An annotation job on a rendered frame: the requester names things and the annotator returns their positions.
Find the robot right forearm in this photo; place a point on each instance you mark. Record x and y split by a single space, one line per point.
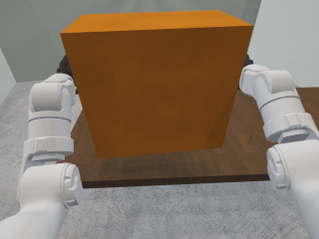
284 117

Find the robot right hand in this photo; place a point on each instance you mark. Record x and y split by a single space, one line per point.
247 62

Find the carton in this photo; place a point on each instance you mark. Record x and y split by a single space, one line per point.
156 82

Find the left robot upper arm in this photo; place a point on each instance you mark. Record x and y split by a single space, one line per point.
46 194

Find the right robot upper arm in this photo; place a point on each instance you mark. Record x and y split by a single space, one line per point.
294 167

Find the robot left hand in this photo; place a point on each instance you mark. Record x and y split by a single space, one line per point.
64 68

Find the robot left forearm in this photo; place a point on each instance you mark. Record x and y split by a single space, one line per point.
49 123

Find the table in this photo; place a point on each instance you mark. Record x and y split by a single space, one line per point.
242 157

